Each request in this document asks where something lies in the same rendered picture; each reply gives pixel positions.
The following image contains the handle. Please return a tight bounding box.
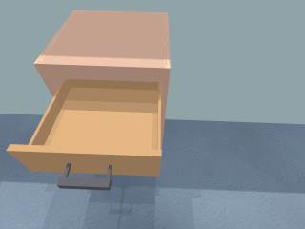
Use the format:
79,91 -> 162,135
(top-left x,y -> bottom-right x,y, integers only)
57,163 -> 112,191

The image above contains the cabinet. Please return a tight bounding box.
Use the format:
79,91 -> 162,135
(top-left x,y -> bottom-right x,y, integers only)
33,10 -> 171,150

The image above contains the drawer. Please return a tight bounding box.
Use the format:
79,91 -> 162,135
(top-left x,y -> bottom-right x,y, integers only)
6,79 -> 162,177

